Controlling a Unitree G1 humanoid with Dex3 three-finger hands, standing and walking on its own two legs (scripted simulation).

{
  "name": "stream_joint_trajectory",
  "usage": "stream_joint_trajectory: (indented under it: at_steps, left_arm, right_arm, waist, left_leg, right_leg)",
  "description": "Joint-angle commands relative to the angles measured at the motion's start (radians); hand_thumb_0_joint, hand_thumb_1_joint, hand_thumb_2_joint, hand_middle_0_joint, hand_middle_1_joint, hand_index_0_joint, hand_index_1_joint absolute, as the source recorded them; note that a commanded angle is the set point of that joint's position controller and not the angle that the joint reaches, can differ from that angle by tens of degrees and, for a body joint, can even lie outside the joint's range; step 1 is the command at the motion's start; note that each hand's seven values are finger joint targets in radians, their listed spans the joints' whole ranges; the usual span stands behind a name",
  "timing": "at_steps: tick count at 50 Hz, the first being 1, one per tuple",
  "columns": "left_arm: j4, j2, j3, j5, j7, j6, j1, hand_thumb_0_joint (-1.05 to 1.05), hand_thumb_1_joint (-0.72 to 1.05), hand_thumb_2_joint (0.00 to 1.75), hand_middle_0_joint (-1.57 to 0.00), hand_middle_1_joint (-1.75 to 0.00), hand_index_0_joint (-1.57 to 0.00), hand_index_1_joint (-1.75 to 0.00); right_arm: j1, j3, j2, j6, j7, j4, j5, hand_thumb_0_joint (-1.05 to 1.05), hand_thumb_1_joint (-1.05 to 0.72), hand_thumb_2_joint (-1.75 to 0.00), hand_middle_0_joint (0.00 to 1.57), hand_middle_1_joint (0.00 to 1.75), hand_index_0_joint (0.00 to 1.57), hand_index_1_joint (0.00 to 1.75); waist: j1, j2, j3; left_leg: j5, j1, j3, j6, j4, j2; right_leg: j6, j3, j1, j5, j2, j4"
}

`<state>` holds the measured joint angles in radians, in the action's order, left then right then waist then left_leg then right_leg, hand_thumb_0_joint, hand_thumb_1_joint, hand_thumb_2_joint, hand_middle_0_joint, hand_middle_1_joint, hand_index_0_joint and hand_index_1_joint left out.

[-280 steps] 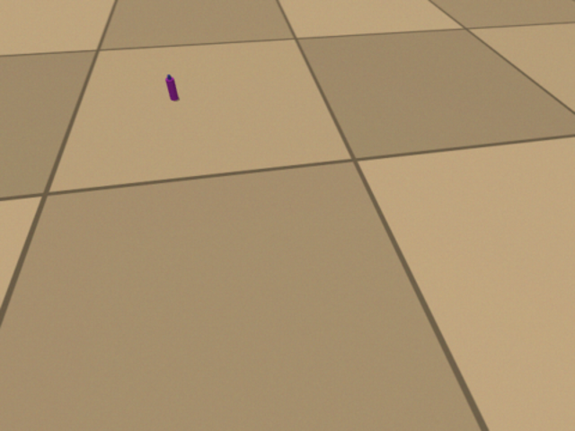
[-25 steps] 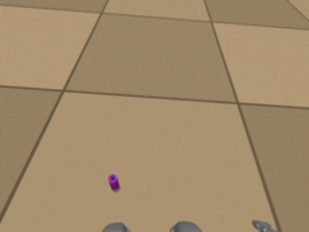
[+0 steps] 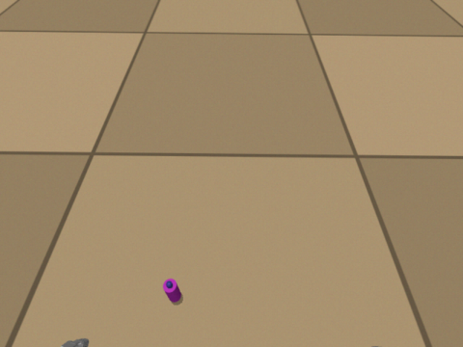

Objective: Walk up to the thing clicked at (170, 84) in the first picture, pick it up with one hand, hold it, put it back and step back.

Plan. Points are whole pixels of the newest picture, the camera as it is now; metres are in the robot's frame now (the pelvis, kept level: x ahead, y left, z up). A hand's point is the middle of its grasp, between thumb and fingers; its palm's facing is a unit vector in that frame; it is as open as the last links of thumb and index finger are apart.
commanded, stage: walk up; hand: left
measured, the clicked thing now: (171, 289) +0.41 +0.22 -0.69
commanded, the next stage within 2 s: stand in 0.96 s
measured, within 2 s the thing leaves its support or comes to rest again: neither
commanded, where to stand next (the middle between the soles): +0.07 +0.01 m, yaw +1 degrees
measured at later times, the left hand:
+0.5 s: hand out of the picture +0.08 +0.25 -0.15, palm faces +0.00 -0.95 -0.32, open 7.4 cm
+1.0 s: hand out of the picture +0.09 +0.26 -0.14, palm faces +0.01 -0.95 -0.33, open 7.4 cm
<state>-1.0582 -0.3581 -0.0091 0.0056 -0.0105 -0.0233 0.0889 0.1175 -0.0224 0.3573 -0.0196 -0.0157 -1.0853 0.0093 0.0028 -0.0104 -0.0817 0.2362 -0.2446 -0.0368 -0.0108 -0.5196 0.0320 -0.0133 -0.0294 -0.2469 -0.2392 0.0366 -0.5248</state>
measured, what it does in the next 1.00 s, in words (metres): stands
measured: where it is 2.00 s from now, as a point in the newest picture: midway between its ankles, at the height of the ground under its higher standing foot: outside the picture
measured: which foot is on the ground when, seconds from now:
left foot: down 0.00-1.00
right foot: down 0.00-1.00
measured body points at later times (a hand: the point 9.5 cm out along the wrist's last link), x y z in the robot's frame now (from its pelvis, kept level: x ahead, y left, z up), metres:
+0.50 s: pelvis +0.01 +0.00 +0.01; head +0.03 +0.00 +0.46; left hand +0.08 +0.30 -0.12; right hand +0.10 -0.30 -0.12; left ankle +0.03 +0.13 -0.73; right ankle +0.03 -0.13 -0.73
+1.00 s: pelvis +0.02 +0.01 +0.01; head +0.03 +0.01 +0.46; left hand +0.09 +0.31 -0.12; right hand +0.11 -0.29 -0.12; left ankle +0.03 +0.13 -0.73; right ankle +0.03 -0.13 -0.73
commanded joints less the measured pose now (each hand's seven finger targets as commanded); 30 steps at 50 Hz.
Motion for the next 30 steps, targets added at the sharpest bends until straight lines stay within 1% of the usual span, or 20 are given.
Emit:
stream_joint_trajectory:
  at_steps: [1, 2, 4, 6, 7, 8, 9, 11, 12, 14, 17, 21, 22, 24, 26, 28, 30]
  left_arm:
    - [0.022, -0.220, 0.050, 0.005, 0.013, -0.013, -0.046, 0.00, 0.90, 0.90, -0.20, -0.30, -0.20, -0.30]
    - [0.013, -0.217, 0.047, 0.006, 0.012, -0.011, -0.055, 0.00, 0.90, 0.90, -0.20, -0.30, -0.20, -0.30]
    - [0.000, -0.213, 0.047, 0.006, 0.012, -0.009, -0.068, 0.00, 0.90, 0.90, -0.20, -0.30, -0.20, -0.30]
    - [-0.009, -0.210, 0.045, 0.003, 0.010, -0.007, -0.077, 0.00, 0.90, 0.90, -0.20, -0.30, -0.20, -0.30]
    - [-0.017, -0.209, 0.046, 0.002, 0.010, -0.006, -0.092, 0.00, 0.90, 0.90, -0.20, -0.30, -0.20, -0.30]
    - [-0.022, -0.208, 0.046, 0.001, 0.010, -0.005, -0.092, 0.00, 0.90, 0.90, -0.20, -0.30, -0.20, -0.30]
    - [-0.025, -0.206, 0.045, -0.002, 0.009, -0.005, -0.094, 0.00, 0.90, 0.90, -0.20, -0.30, -0.20, -0.30]
    - [-0.031, -0.207, 0.046, -0.005, 0.007, -0.006, -0.095, 0.00, 0.90, 0.90, -0.20, -0.30, -0.20, -0.30]
    - [-0.039, -0.205, 0.047, -0.003, 0.006, -0.006, -0.086, 0.00, 0.90, 0.90, -0.20, -0.30, -0.20, -0.30]
    - [-0.043, -0.207, 0.048, -0.007, 0.007, -0.007, -0.091, 0.00, 0.90, 0.90, -0.20, -0.30, -0.20, -0.30]
    - [-0.049, -0.205, 0.047, -0.006, 0.006, -0.008, -0.095, 0.00, 0.90, 0.90, -0.20, -0.30, -0.20, -0.30]
    - [-0.053, -0.203, 0.050, -0.008, 0.008, -0.009, -0.081, 0.00, 0.90, 0.90, -0.20, -0.30, -0.20, -0.30]
    - [-0.055, -0.202, 0.050, -0.007, 0.008, -0.009, -0.088, 0.00, 0.90, 0.90, -0.20, -0.30, -0.20, -0.30]
    - [-0.053, -0.202, 0.050, -0.009, 0.009, -0.009, -0.078, 0.00, 0.90, 0.90, -0.20, -0.30, -0.20, -0.30]
    - [-0.058, -0.199, 0.051, -0.008, 0.009, -0.008, -0.078, 0.00, 0.90, 0.90, -0.20, -0.30, -0.20, -0.30]
    - [-0.058, -0.199, 0.051, -0.008, 0.009, -0.007, -0.070, 0.00, 0.90, 0.90, -0.20, -0.30, -0.20, -0.30]
    - [-0.061, -0.199, 0.051, -0.010, 0.010, -0.007, -0.060, 0.00, 0.90, 0.90, -0.20, -0.30, -0.20, -0.30]
  right_arm:
    - [-0.055, 0.053, 0.229, -0.028, 0.017, 0.023, -0.003, 0.00, -0.90, -0.90, 0.20, 0.30, 0.20, 0.30]
    - [-0.068, 0.053, 0.229, -0.026, 0.018, 0.017, -0.004, 0.00, -0.90, -0.90, 0.20, 0.30, 0.20, 0.30]
    - [-0.078, 0.051, 0.224, -0.026, 0.018, 0.004, -0.005, 0.00, -0.90, -0.90, 0.20, 0.30, 0.20, 0.30]
    - [-0.094, 0.050, 0.223, -0.024, 0.018, -0.005, -0.008, 0.00, -0.90, -0.90, 0.20, 0.30, 0.20, 0.30]
    - [-0.089, 0.050, 0.217, -0.023, 0.018, -0.013, -0.009, 0.00, -0.90, -0.90, 0.20, 0.30, 0.20, 0.30]
    - [-0.094, 0.050, 0.220, -0.022, 0.018, -0.017, -0.009, 0.00, -0.90, -0.90, 0.20, 0.30, 0.20, 0.30]
    - [-0.097, 0.052, 0.226, -0.022, 0.017, -0.020, -0.010, 0.00, -0.90, -0.90, 0.20, 0.30, 0.20, 0.30]
    - [-0.098, 0.051, 0.221, -0.023, 0.017, -0.024, -0.011, 0.00, -0.90, -0.90, 0.20, 0.30, 0.20, 0.30]
    - [-0.105, 0.050, 0.219, -0.023, 0.016, -0.024, -0.011, 0.00, -0.90, -0.90, 0.20, 0.30, 0.20, 0.30]
    - [-0.105, 0.054, 0.222, -0.023, 0.016, -0.026, -0.011, 0.00, -0.90, -0.90, 0.20, 0.30, 0.20, 0.30]
    - [-0.106, 0.054, 0.222, -0.020, 0.017, -0.030, -0.011, 0.00, -0.90, -0.90, 0.20, 0.30, 0.20, 0.30]
    - [-0.108, 0.055, 0.220, -0.021, 0.017, -0.027, -0.012, 0.00, -0.90, -0.90, 0.20, 0.30, 0.20, 0.30]
    - [-0.106, 0.054, 0.215, -0.020, 0.017, -0.028, -0.011, 0.00, -0.90, -0.90, 0.20, 0.30, 0.20, 0.30]
    - [-0.110, 0.056, 0.219, -0.018, 0.018, -0.027, -0.012, 0.00, -0.90, -0.90, 0.20, 0.30, 0.20, 0.30]
    - [-0.104, 0.056, 0.214, -0.017, 0.018, -0.027, -0.011, 0.00, -0.90, -0.90, 0.20, 0.30, 0.20, 0.30]
    - [-0.108, 0.057, 0.215, -0.015, 0.018, -0.024, -0.011, 0.00, -0.90, -0.90, 0.20, 0.30, 0.20, 0.30]
    - [-0.113, 0.059, 0.214, -0.014, 0.018, -0.022, -0.011, 0.00, -0.90, -0.90, 0.20, 0.30, 0.20, 0.30]
  waist:
    - [-0.014, 0.019, 0.152]
    - [-0.015, 0.017, 0.134]
    - [-0.016, 0.014, 0.134]
    - [-0.016, 0.009, 0.128]
    - [-0.010, 0.009, 0.114]
    - [-0.011, 0.002, 0.107]
    - [-0.009, 0.005, 0.116]
    - [-0.009, 0.007, 0.126]
    - [-0.012, 0.003, 0.125]
    - [-0.006, 0.004, 0.131]
    - [-0.002, 0.003, 0.121]
    - [-0.004, 0.002, 0.148]
    - [-0.003, 0.007, 0.135]
    - [-0.004, 0.016, 0.144]
    - [-0.001, 0.009, 0.131]
    - [-0.004, 0.010, 0.119]
    - [-0.004, 0.012, 0.123]
  left_leg:
    - [-0.181, 0.061, 0.113, 0.048, 0.141, 0.101]
    - [-0.158, 0.054, 0.112, 0.046, 0.153, 0.097]
    - [-0.171, 0.063, 0.114, 0.043, 0.177, 0.102]
    - [-0.152, 0.074, 0.109, 0.041, 0.193, 0.100]
    - [-0.138, 0.065, 0.111, 0.036, 0.209, 0.100]
    - [-0.126, 0.066, 0.115, 0.034, 0.218, 0.102]
    - [-0.110, 0.069, 0.116, 0.038, 0.222, 0.105]
    - [-0.098, 0.074, 0.112, 0.037, 0.234, 0.102]
    - [-0.113, 0.088, 0.113, 0.034, 0.232, 0.101]
    - [-0.130, 0.099, 0.109, 0.034, 0.232, 0.104]
    - [-0.119, 0.101, 0.109, 0.030, 0.240, 0.098]
    - [-0.167, 0.129, 0.102, 0.031, 0.233, 0.103]
    - [-0.166, 0.117, 0.105, 0.028, 0.235, 0.099]
    - [-0.170, 0.134, 0.099, 0.032, 0.229, 0.104]
    - [-0.166, 0.126, 0.105, 0.029, 0.238, 0.102]
    - [-0.149, 0.124, 0.104, 0.029, 0.242, 0.100]
    - [-0.159, 0.130, 0.107, 0.030, 0.237, 0.102]
  right_leg:
    - [0.050, 0.097, 0.105, 0.170, 0.103, 0.134]
    - [0.047, 0.096, 0.099, 0.155, 0.102, 0.147]
    - [0.044, 0.091, 0.120, 0.161, 0.104, 0.168]
    - [0.037, 0.092, 0.113, 0.150, 0.105, 0.194]
    - [0.036, 0.091, 0.113, 0.131, 0.103, 0.201]
    - [0.034, 0.089, 0.109, 0.113, 0.101, 0.212]
    - [0.035, 0.087, 0.122, 0.110, 0.103, 0.220]
    - [0.033, 0.088, 0.135, 0.111, 0.106, 0.231]
    - [0.031, 0.087, 0.123, 0.112, 0.103, 0.234]
    - [0.030, 0.082, 0.130, 0.123, 0.104, 0.243]
    - [0.027, 0.083, 0.125, 0.120, 0.105, 0.257]
    - [0.024, 0.079, 0.141, 0.160, 0.107, 0.256]
    - [0.021, 0.077, 0.138, 0.156, 0.107, 0.260]
    - [0.022, 0.080, 0.133, 0.167, 0.109, 0.265]
    - [0.021, 0.076, 0.136, 0.156, 0.107, 0.264]
    - [0.020, 0.078, 0.123, 0.141, 0.106, 0.268]
    - [0.019, 0.073, 0.122, 0.144, 0.101, 0.270]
